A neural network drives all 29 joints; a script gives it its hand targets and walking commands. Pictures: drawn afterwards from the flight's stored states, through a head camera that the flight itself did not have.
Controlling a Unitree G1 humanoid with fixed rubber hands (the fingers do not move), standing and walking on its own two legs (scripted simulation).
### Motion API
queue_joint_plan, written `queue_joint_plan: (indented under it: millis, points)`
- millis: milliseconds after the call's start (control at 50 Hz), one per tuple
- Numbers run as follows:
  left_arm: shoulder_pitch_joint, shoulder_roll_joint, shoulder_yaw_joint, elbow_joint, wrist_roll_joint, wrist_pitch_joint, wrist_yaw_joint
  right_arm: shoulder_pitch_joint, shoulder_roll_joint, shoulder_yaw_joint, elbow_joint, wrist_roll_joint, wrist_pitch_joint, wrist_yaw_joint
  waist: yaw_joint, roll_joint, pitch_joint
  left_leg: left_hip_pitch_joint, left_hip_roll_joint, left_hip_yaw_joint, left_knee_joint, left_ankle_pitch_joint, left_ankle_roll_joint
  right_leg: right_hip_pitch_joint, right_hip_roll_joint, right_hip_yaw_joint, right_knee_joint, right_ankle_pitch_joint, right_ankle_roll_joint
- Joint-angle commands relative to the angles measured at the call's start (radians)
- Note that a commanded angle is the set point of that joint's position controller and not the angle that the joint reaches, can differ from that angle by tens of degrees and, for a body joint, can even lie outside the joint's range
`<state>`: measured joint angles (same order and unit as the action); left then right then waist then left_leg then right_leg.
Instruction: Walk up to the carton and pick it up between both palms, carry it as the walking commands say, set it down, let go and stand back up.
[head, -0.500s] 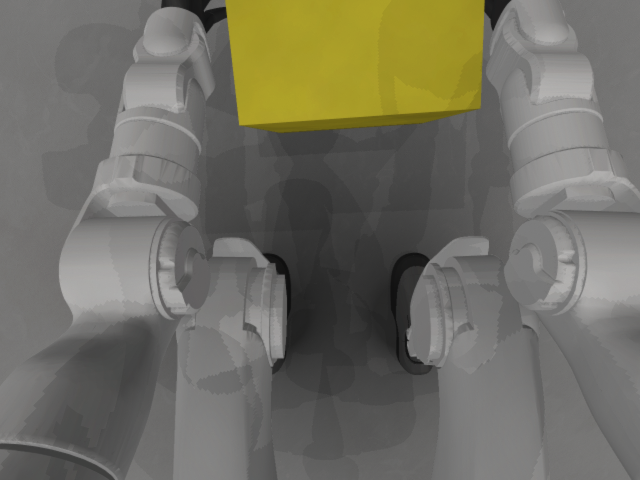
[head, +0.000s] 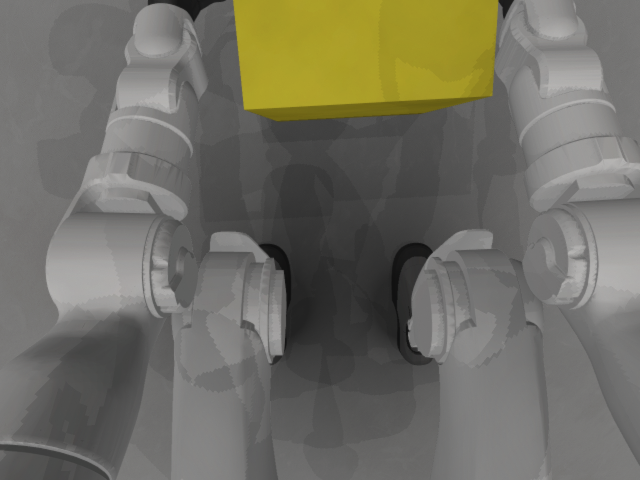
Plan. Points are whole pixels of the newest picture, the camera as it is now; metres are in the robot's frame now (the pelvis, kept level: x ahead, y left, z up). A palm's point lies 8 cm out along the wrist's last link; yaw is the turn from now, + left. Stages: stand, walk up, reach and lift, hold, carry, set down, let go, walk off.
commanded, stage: set down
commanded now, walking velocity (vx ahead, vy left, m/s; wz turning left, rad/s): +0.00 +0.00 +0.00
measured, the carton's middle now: (353, 15) +0.54 -0.01 -0.24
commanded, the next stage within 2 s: let go in 1.60 s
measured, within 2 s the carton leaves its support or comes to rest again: neither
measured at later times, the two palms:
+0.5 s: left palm out of the picture +0.54 +0.20 -0.14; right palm out of the picture +0.54 -0.18 -0.14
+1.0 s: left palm out of the picture +0.54 +0.20 +0.02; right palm out of the picture +0.54 -0.18 +0.02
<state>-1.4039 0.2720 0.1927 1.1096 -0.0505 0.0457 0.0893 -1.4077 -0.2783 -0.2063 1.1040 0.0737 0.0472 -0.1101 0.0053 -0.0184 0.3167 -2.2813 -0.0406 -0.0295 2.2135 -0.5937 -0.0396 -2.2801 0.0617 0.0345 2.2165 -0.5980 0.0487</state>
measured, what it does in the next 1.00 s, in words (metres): rises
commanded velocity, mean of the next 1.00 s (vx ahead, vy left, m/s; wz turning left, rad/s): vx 0.00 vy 0.00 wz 0.00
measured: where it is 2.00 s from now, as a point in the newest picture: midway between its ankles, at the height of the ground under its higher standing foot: (341, 323)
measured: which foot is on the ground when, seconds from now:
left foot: down 0.00-1.00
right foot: down 0.00-1.00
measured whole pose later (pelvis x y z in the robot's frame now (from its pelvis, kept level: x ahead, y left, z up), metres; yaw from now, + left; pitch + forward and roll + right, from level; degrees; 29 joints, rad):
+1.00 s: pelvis +0.01 +0.00 +0.12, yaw +0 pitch +46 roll -1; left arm -1.23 0.32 0.22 0.88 -0.09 0.16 0.08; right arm -1.21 -0.30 -0.23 0.89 0.08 0.15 -0.10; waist 0.01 0.00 0.01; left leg -2.07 -0.04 -0.04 1.78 -0.52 -0.02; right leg -2.06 0.04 0.03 1.77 -0.52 0.03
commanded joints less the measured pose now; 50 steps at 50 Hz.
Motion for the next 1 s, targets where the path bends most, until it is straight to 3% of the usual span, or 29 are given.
queue_joint_plan:
  millis: [0, 100, 240, 360, 480, 720, 980]
  points:
    - [-0.189, 0.152, -0.034, -0.073, -0.073, -0.042, 0.031, -0.191, -0.089, 0.065, -0.065, 0.068, -0.027, -0.014, 0.042, -0.004, -1.131, 0.564, -0.015, 0.082, -0.152, 0.376, -0.002, 0.562, 0.011, -0.064, -0.16, 0.373, 0.018]
    - [-0.253, 0.179, -0.093, -0.095, -0.149, -0.049, 0.028, -0.235, -0.151, 0.091, -0.089, 0.124, -0.039, -0.019, 0.023, 0.017, -1.15, 0.568, 0.008, 0.063, -0.152, 0.381, -0.005, 0.548, -0.004, -0.063, -0.155, 0.367, 0.0]
    - [-0.268, 0.199, -0.116, -0.05, -0.195, -0.035, 0.012, -0.255, -0.203, 0.088, -0.052, 0.134, -0.038, -0.011, -0.004, 0.024, -1.121, 0.567, 0.022, 0.045, -0.168, 0.333, -0.006, 0.502, -0.025, -0.073, -0.167, 0.299, -0.007]
    - [-0.23, 0.222, -0.086, -0.073, -0.18, -0.029, 0.014, -0.235, -0.209, 0.087, -0.083, 0.137, -0.029, -0.005, 0.009, 0.012, -1.225, 0.614, 0.015, 0.056, -0.178, 0.374, -0.005, 0.561, -0.021, -0.083, -0.176, 0.341, 0.0]
    - [-0.214, 0.233, -0.065, -0.247, -0.16, 0.011, 0.027, -0.209, -0.215, 0.073, -0.232, 0.141, 0.009, -0.016, 0.013, 0.021, -1.464, 0.755, -0.001, 0.088, -0.229, 0.404, 0.001, 0.701, -0.001, -0.109, -0.23, 0.381, -0.005]
    - [-0.105, 0.166, 0.016, -0.264, -0.069, 0.061, 0.001, -0.096, -0.149, -0.013, -0.237, 0.035, 0.052, 0.003, 0.001, 0.023, -1.321, 0.695, -0.023, 0.099, -0.409, 0.349, 0.002, 0.657, 0.014, -0.113, -0.413, 0.327, -0.009]
    - [-0.062, 0.168, 0.048, -0.365, -0.038, 0.109, -0.013, -0.043, -0.138, -0.034, -0.35, 0.007, 0.099, 0.014, 0.003, 0.026, -1.464, 0.885, -0.038, 0.11, -0.637, 0.387, 0.004, 0.847, 0.027, -0.129, -0.635, 0.366, -0.009]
